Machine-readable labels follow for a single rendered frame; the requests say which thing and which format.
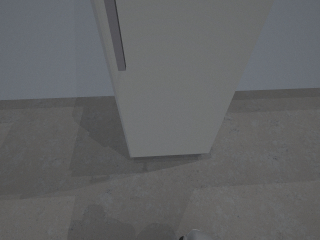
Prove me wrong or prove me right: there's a handle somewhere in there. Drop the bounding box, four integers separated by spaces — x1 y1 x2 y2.
104 0 126 71

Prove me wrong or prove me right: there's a fridge door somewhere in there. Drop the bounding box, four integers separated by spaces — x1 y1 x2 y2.
94 0 275 157

